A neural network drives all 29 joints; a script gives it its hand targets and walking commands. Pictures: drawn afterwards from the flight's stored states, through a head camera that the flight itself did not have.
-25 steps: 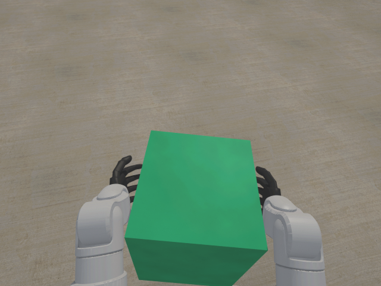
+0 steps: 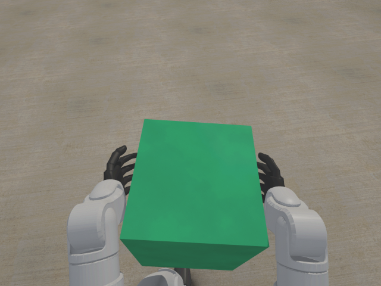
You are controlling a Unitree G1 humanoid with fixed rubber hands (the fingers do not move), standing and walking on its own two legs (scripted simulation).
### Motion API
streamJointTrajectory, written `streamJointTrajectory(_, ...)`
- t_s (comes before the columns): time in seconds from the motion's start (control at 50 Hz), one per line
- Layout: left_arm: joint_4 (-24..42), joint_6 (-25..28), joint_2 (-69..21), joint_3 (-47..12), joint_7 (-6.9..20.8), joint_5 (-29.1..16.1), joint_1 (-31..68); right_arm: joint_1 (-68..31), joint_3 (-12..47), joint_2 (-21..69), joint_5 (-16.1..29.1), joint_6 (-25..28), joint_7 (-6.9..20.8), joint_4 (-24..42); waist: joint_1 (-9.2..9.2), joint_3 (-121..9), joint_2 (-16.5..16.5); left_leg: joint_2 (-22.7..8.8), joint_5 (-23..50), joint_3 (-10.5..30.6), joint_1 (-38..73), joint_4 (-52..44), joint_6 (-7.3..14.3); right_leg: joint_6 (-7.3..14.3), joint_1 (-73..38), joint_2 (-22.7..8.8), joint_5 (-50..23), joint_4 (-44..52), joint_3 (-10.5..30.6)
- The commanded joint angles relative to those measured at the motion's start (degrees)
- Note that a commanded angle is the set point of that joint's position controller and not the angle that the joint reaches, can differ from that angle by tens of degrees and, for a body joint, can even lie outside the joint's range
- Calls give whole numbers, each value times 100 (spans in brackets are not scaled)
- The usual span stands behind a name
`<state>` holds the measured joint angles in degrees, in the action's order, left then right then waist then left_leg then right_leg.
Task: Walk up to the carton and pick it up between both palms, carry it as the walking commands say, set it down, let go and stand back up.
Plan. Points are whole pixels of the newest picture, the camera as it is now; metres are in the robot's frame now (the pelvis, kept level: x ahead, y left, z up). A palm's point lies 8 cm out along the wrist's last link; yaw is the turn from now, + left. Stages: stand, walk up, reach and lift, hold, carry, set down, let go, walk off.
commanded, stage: carry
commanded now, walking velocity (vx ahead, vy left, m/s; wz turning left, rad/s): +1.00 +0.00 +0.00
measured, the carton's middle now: (192, 201) +0.28 +0.02 +0.04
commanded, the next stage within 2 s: none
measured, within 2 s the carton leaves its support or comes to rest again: neither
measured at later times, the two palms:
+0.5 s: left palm (163, 51) +0.71 +0.12 +0.14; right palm (262, 56) +0.69 -0.17 +0.13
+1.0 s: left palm (162, 22) +1.13 +0.18 +0.06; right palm (228, 21) +1.10 -0.11 +0.06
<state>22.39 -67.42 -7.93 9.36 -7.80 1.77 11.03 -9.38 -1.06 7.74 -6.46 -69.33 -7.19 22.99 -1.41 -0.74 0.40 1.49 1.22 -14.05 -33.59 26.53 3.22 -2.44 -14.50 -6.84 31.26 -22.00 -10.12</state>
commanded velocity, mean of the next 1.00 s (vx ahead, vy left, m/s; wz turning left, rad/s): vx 1.00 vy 0.00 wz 0.00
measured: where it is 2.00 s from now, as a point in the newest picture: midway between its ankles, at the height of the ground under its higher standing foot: (198, 89)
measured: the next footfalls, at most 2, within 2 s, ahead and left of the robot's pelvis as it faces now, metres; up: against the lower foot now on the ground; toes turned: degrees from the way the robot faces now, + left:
left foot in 0.02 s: +0.26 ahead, +0.08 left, +0.00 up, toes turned +9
right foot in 0.42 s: +0.50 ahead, -0.15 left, +0.00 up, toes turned -15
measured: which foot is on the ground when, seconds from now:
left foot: up 0.00-0.00, down 0.02-0.48, up 0.50-0.80, down 0.82-1.00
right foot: down 0.00-0.04, up 0.06-0.40, down 0.42-0.86, up 0.88-1.00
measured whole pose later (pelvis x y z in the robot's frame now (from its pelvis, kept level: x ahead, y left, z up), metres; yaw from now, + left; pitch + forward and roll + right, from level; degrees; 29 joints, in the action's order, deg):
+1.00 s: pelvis +0.84 +0.05 +0.02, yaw -5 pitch +2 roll +1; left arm 17.6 -68.8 -8.4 11.5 -7.1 4.6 12.5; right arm -12.9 -3.2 8.3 -5.4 -69.4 -7.2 14.4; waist 0.5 5.8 3.3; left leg -2.9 -9.9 -13.0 -25.7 33.1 3.8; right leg -0.3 25.1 -5.7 20.1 -71.4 0.6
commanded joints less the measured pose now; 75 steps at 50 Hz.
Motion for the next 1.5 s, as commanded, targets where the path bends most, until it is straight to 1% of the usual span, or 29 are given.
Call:
streamJointTrajectory(0.0,-35,-299,-4966,-4372,1949,-1940,2649,-2501,3503,5312,2031,121,1338,-165,172,-2961,-1524,-2665,-1467,4848,5345,-908,1313,334,4561,974,-638,-6153,872)
streamJointTrajectory(0.02,-124,-268,-5114,-4254,1899,-1969,2862,-3033,3732,5428,2235,84,1369,47,280,-2788,-520,-2732,-1163,4705,5240,-950,1272,446,4856,606,-831,-6534,1466)
streamJointTrajectory(0.04,-246,-218,-5071,-4077,1856,-1909,2709,-3209,3911,5475,2403,144,1390,169,346,-3026,-363,-2667,-867,4416,5776,-732,1257,376,5531,441,-1074,-6474,1665)
streamJointTrajectory(0.18,240,116,-5871,-4439,1796,-2177,3383,-3339,3831,6224,2643,448,1538,-34,130,-2491,-797,-2072,-2324,2018,3159,-1674,604,393,4105,-253,-1259,-2807,944)
streamJointTrajectory(0.36,-89,-72,-5459,-4380,1728,-2000,2704,-2994,3728,5483,2287,155,1468,236,135,-2125,-235,-1407,341,619,3110,-502,75,401,2143,583,-2640,-14,-337)
streamJointTrajectory(0.4,-453,-162,-5271,-4342,1739,-1967,2493,-2746,3532,5136,2013,31,1469,-104,-123,-2631,269,-920,1247,210,1729,1611,-195,843,20,-24,-1914,164,660)
streamJointTrajectory(0.42,-766,-203,-5087,-4144,1727,-1744,2389,-2817,3518,5088,2023,-44,1514,-244,-194,-2687,1382,-583,-38,332,405,3373,-349,1391,-829,-1362,-1934,353,2835)
streamJointTrajectory(0.44,-1085,-209,-5067,-4157,1726,-1622,2274,-2833,3530,5134,2085,-75,1550,-358,-104,-2241,1772,-80,-2808,631,-1632,4105,-312,2052,-1746,-1849,-3609,450,3964)
streamJointTrajectory(0.46,-1229,-179,-5209,-4118,1686,-1615,2384,-2932,3444,5285,2155,-110,1624,-671,-87,-1940,1564,-484,-3267,1179,-2513,4601,-260,2240,-1666,-2174,-4304,264,4071)
streamJointTrajectory(0.48,-1126,-182,-5394,-4108,1648,-1622,2472,-2722,3361,5233,2031,-96,1642,-849,-76,-1668,550,-728,-3117,1386,-2223,4909,-273,1907,-950,-2093,-3817,559,3688)
streamJointTrajectory(0.52,-338,-119,-5661,-4435,1664,-1977,3381,-3195,3447,5525,2216,28,1672,-579,-73,-1443,-241,-948,-2280,1444,-2003,3948,-370,1331,-483,-1684,-2833,1008,2785)
streamJointTrajectory(0.6,423,-149,-5843,-4773,1701,-2463,3909,-3505,3454,5730,2263,96,1519,32,11,-1287,274,-974,-1555,1062,-907,1844,-418,946,544,-1303,-1839,1533,898)
streamJointTrajectory(0.7,269,-248,-5418,-4390,1719,-2169,3033,-3296,3620,5569,2197,37,1389,523,46,-1353,1472,-516,211,170,1206,390,-209,537,1228,-1046,-3698,1210,-182)
streamJointTrajectory(0.76,228,-303,-5270,-4298,1749,-2057,2913,-2888,3520,5470,2176,2,1400,143,320,-2169,642,21,-353,-177,3524,376,-9,295,1878,-459,-5597,-1833,-634)
streamJointTrajectory(0.78,331,-332,-5021,-4330,1758,-2053,3078,-2695,3529,5548,2230,-4,1419,-105,505,-2455,-193,-412,-1237,497,4278,97,129,141,2533,-210,-4840,-3443,-593)
streamJointTrajectory(0.82,-15,-394,-5055,-4425,1794,-2047,2852,-2693,3267,5235,2123,-45,1448,-352,226,-2523,-1957,-2488,-1664,4759,5051,-1267,814,-74,4675,1057,-328,-5507,168)
streamJointTrajectory(0.84,300,-325,-5169,-4486,1701,-2045,2854,-3008,3523,5314,2374,57,1458,153,280,-2921,-1469,-2561,-969,4554,5575,-1010,1027,147,4932,447,-630,-5351,1127)
streamJointTrajectory(0.88,-149,-230,-5278,-4180,1710,-1891,2696,-3528,3724,5582,2658,97,1495,223,301,-3334,-443,-2306,-804,3554,5430,-424,786,252,5367,90,-930,-5844,1439)
streamJointTrajectory(0.92,402,-134,-5702,-4561,1741,-2229,3148,-3147,3576,5875,2566,227,1491,137,207,-3128,-951,-2093,-593,3146,4549,-653,466,282,5011,-182,-1320,-4721,1477)
streamJointTrajectory(1.0,1103,106,-5799,-4793,1649,-2388,3650,-3083,3534,6215,2640,458,1502,264,218,-3114,-1417,-2312,-1673,2714,4689,-1333,726,355,5004,-209,-1219,-3198,1115)
streamJointTrajectory(1.12,711,46,-5494,-4728,1650,-2294,2788,-2763,3549,5491,2304,398,1398,778,260,-2507,-1024,-1734,-1110,1144,3792,-1424,396,279,3506,311,-2461,-589,-64)
streamJointTrajectory(1.18,-134,-117,-5328,-4452,1720,-2054,2198,-2553,3598,5250,2079,146,1382,435,113,-2425,-106,-1388,359,495,3316,-259,24,467,2018,528,-2868,172,-334)
streamJointTrajectory(1.22,-310,-150,-5165,-4412,1707,-1963,2302,-2429,3466,5065,1952,49,1442,112,-147,-2663,447,-945,1279,261,1671,1845,-280,955,-32,-233,-1852,212,888)
streamJointTrajectory(1.26,-855,-174,-5010,-4263,1699,-1682,2245,-2653,3554,5097,2133,-66,1568,-207,-91,-2179,1773,-80,-2898,708,-1647,3907,-348,1988,-1729,-1890,-3527,409,3871)
streamJointTrajectory(1.28,-1001,-120,-5158,-4139,1671,-1613,2086,-2892,3521,5011,2176,-84,1621,-165,-65,-2003,1823,-636,-3084,1351,-2207,4438,-241,2223,-1097,-2307,-3254,476,4198)
streamJointTrajectory(1.32,-706,-131,-5506,-4232,1630,-1734,2627,-3138,3525,5214,2233,-9,1702,-253,-52,-1345,264,-942,-2713,1413,-2022,4473,-387,1586,-416,-1874,-2702,944,3049)
streamJointTrajectory(1.34,-419,-141,-5599,-4295,1644,-1907,2902,-3277,3616,5380,2321,-8,1646,-165,-46,-1170,143,-998,-2424,1327,-2054,3847,-435,1300,-297,-1664,-2749,1071,2605)
streamJointTrajectory(1.42,522,-131,-5604,-4584,1648,-2303,3809,-3371,3581,5762,2378,20,1579,-168,-13,-1106,386,-891,-1550,821,-763,1920,-447,974,885,-1226,-1671,1666,816)
streamJointTrajectory(1.48,489,-183,-5478,-4420,1688,-2284,3374,-3516,3729,5727,2418,69,1425,535,17,-1137,1329,-633,-356,200,168,644,-340,712,1002,-799,-2806,1745,-55)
